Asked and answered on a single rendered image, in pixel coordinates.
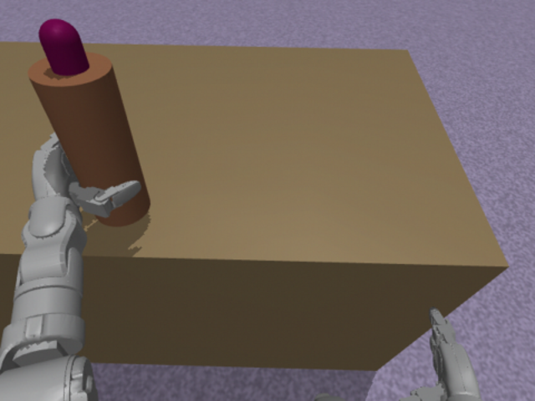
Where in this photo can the bottle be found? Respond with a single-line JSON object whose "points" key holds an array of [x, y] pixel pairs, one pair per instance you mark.
{"points": [[80, 95]]}

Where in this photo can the right robot hand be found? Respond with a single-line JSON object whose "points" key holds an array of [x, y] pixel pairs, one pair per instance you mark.
{"points": [[451, 363]]}

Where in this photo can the left robot arm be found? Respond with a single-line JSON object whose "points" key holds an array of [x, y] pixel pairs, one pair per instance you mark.
{"points": [[37, 353]]}

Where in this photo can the left robot hand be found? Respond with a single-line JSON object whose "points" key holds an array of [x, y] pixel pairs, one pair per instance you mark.
{"points": [[53, 175]]}

